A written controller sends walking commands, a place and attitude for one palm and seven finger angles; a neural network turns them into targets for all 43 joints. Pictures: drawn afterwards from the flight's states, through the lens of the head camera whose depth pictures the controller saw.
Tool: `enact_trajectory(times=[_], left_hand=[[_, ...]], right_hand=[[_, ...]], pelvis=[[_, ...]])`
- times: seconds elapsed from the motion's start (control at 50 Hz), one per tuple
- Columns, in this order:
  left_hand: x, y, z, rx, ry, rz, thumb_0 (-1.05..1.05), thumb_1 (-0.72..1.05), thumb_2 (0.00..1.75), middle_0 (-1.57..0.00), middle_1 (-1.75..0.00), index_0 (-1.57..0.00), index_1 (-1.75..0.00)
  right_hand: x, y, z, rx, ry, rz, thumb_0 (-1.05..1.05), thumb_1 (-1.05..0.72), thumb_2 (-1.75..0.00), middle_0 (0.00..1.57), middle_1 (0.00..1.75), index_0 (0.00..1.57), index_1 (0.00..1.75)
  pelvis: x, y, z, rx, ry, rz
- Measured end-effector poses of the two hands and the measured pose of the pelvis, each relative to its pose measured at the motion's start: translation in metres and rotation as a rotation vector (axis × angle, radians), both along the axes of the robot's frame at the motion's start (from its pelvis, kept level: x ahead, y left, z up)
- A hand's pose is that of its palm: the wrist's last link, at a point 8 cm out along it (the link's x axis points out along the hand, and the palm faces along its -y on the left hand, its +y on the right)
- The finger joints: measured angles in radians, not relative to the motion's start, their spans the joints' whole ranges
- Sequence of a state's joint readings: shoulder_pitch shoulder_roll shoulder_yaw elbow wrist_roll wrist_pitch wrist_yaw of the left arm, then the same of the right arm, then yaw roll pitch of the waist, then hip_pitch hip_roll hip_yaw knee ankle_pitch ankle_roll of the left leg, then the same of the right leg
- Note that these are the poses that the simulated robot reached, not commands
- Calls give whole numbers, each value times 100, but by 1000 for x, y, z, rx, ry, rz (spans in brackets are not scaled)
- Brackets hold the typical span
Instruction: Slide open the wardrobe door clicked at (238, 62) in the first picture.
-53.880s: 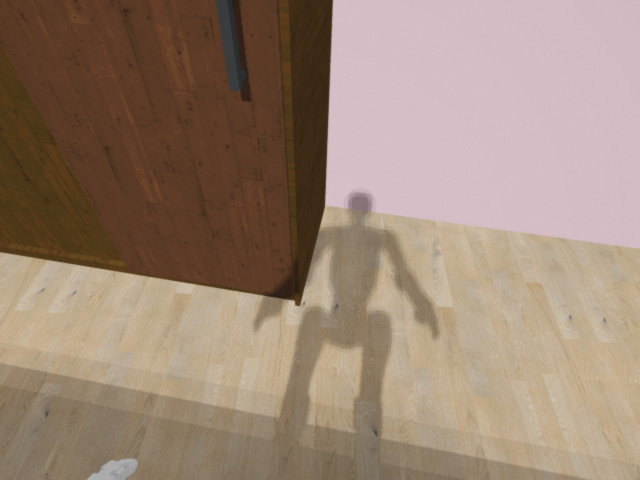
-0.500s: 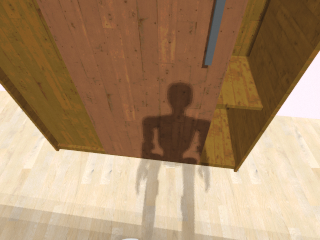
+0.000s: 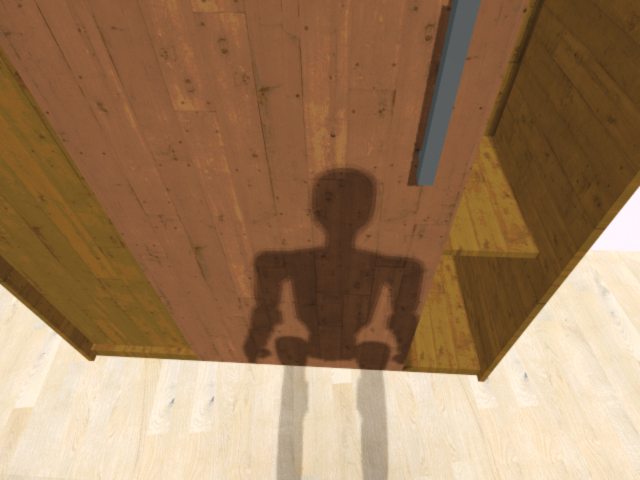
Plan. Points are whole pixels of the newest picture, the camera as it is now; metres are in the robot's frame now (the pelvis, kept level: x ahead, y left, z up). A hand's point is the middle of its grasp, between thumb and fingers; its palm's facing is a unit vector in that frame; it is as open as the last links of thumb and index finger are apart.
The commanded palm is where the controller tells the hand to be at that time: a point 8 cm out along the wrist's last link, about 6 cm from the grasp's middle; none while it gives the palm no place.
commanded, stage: come to a stop and stand still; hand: right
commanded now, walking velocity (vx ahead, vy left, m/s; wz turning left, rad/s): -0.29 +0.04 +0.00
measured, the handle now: (440, 93) +0.52 -0.11 +0.23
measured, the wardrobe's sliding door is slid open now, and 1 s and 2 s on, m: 0.24 0.24 0.24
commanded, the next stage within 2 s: none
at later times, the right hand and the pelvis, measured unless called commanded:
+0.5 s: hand out of the picture +0.08 -0.21 -0.17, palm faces +0.00 +0.96 -0.27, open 7.3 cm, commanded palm none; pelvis +0.03 -0.01 +0.00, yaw +2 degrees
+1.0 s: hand out of the picture +0.02 -0.22 -0.16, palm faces -0.04 +0.97 -0.23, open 7.3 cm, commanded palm none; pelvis -0.04 -0.04 +0.00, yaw +3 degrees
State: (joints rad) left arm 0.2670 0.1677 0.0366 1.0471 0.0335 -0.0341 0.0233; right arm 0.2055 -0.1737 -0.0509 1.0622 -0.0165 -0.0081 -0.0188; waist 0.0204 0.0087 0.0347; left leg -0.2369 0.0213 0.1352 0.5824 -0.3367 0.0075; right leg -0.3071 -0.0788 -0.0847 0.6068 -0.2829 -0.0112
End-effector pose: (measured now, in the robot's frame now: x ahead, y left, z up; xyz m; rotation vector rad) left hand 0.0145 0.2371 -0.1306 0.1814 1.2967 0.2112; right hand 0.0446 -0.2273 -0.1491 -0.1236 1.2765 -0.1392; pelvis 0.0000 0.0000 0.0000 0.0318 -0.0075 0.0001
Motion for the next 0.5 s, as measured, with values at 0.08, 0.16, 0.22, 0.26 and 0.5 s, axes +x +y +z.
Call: enact_trajectory(times=[0.08,0.16,0.22,0.26,0.5], left_hand=[[41,-7,0,-11,-9,-35,0,94,90,-19,-30,-20,-29],[73,-3,2,-33,-24,-37,0,95,90,-20,-30,-20,-30],[87,3,5,-42,-42,-28,0,94,90,-20,-30,-20,-30],[92,9,5,-42,-49,-25,0,93,90,-20,-30,-20,-30],[83,4,-1,15,-85,-22,0,92,90,-20,-30,-20,-29]], right_hand=[[6,1,4,-13,43,-26,0,-94,-90,20,29,20,30],[9,4,17,-38,68,-25,0,-93,-90,20,29,20,30],[11,4,27,-62,81,-13,0,-92,-90,20,29,20,30],[13,2,30,-78,78,-6,0,-92,-90,20,29,20,30],[28,-30,10,-102,27,26,0,-91,-90,20,30,20,30]], pelvis=[[22,3,4,-36,-1,-1],[30,8,12,-40,10,4],[30,12,17,-49,12,10],[31,13,17,-61,15,11],[29,-11,-3,-39,8,28]])
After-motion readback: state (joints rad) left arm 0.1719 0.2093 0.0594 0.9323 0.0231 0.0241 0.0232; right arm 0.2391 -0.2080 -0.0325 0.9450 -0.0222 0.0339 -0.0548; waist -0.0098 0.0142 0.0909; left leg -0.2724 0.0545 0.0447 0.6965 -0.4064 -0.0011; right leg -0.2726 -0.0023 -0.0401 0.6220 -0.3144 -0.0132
